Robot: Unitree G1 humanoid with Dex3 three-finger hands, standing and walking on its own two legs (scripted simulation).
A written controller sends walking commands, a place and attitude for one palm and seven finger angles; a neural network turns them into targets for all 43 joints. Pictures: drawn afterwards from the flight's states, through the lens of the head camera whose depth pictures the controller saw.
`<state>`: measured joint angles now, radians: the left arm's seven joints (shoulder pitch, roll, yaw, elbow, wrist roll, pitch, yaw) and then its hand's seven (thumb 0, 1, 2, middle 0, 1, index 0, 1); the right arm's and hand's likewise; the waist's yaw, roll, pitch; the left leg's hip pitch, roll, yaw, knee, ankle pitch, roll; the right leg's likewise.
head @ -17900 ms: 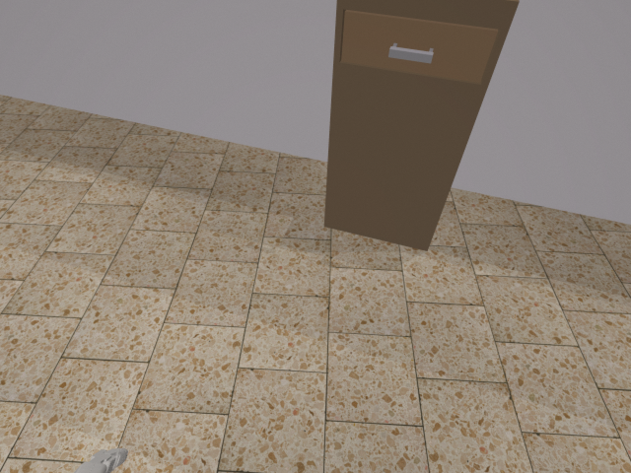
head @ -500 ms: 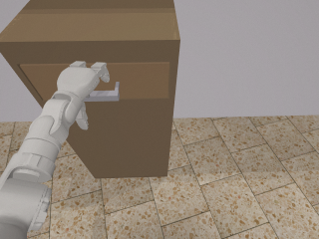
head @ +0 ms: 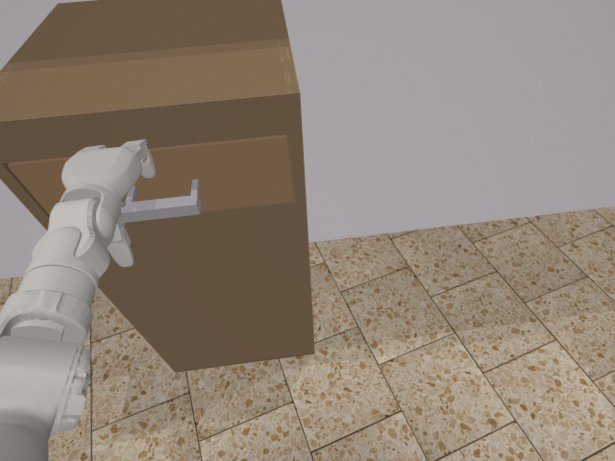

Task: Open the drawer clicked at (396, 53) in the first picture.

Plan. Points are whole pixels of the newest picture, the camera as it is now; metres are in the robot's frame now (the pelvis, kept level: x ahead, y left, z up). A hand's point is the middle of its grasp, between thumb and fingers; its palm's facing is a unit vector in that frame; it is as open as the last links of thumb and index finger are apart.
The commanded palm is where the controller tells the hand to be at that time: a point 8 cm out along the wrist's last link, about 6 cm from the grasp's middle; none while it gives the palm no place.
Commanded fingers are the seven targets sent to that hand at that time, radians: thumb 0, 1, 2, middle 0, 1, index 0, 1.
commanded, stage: lift the fingers back up to retry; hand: left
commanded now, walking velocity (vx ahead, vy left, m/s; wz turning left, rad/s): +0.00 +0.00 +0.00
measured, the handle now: (162, 198) +0.50 +0.24 +0.06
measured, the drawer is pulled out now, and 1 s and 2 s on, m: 0.00 0.00 0.00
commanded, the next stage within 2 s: re-aim the fingers above the handle in 0.26 s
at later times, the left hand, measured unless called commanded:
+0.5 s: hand (124, 195) +0.45 +0.26 +0.11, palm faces -0.03 -0.03 -1.00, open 13.6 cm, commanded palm +0.42 +0.26 +0.17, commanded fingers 0.00 -0.50 0.30 -0.30 -1.20 -0.30 -1.20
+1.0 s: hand (126, 190) +0.45 +0.26 +0.12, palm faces +0.00 -0.03 -1.00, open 13.7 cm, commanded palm +0.43 +0.26 +0.17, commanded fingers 0.00 -0.50 0.30 -0.30 -1.20 -0.30 -1.20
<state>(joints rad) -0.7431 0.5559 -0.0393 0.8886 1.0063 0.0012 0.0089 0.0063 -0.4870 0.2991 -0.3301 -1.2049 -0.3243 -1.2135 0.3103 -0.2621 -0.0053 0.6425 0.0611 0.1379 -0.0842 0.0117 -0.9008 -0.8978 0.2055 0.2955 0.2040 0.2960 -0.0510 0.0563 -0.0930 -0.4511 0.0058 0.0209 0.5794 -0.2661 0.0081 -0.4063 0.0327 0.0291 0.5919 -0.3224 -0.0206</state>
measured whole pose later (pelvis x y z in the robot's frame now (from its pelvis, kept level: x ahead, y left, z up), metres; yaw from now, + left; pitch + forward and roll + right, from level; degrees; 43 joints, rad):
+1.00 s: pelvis +0.01 +0.01 +0.00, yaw +1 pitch +9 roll +0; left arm -0.75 0.51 -0.09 0.78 0.98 0.06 0.05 0.00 -0.49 0.30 -0.32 -1.20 -0.33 -1.23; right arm 0.27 -0.27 -0.03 0.67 0.05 0.15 -0.05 0.01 -0.90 -0.90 0.20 0.29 0.20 0.30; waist -0.03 0.05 -0.10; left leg -0.47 -0.01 0.01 0.61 -0.30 0.02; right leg -0.41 0.02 0.01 0.60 -0.35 -0.01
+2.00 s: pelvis +0.01 +0.00 +0.00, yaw +2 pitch +5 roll +0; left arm -0.63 0.50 -0.16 0.64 0.93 0.13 -0.07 0.00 -0.49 0.30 -0.32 -1.20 -0.31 -1.20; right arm 0.21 -0.26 0.01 0.65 0.06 0.14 -0.07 0.01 -0.90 -0.90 0.20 0.30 0.20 0.30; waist 0.01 0.06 -0.08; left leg -0.39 -0.02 -0.02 0.56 -0.27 0.01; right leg -0.33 0.01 -0.01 0.57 -0.34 -0.02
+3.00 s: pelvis +0.01 +0.00 +0.00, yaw +3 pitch +6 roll +0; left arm -0.53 0.48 -0.18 0.56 0.94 0.08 -0.03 0.00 -0.48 0.30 -0.32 -1.20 -0.30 -1.21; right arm 0.26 -0.26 -0.02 0.68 0.04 0.12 -0.09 0.01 -0.90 -0.90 0.20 0.30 0.20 0.30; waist 0.02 0.05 -0.07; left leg -0.42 -0.02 -0.03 0.61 -0.28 0.01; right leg -0.35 0.01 -0.02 0.61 -0.36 -0.02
